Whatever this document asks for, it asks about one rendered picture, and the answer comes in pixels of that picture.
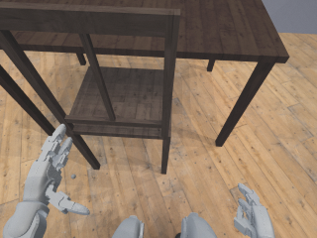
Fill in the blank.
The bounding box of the robot left hand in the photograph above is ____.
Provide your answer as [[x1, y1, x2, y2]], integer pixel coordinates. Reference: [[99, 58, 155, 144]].
[[23, 123, 90, 215]]

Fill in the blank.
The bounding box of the table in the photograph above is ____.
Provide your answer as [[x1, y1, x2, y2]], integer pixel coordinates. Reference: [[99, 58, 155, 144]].
[[0, 0, 290, 147]]

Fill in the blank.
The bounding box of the robot left thigh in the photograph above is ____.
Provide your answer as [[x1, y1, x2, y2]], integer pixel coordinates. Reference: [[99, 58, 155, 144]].
[[112, 218, 145, 238]]

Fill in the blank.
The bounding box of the robot left forearm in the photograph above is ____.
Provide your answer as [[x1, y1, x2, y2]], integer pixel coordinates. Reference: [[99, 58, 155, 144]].
[[2, 200, 50, 238]]

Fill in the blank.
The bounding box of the robot right hand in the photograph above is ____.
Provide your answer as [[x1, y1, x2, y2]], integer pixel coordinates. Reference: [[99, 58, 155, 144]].
[[234, 182, 275, 238]]

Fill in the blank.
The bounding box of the chair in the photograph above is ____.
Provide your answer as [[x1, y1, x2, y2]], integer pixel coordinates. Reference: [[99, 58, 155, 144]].
[[0, 1, 180, 175]]

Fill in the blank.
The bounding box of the robot thigh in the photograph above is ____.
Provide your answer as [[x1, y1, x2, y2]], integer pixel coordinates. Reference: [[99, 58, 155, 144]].
[[180, 215, 217, 238], [112, 218, 145, 238]]

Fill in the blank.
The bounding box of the robot right thigh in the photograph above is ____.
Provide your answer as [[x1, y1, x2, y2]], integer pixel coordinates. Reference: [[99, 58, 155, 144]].
[[180, 215, 217, 238]]

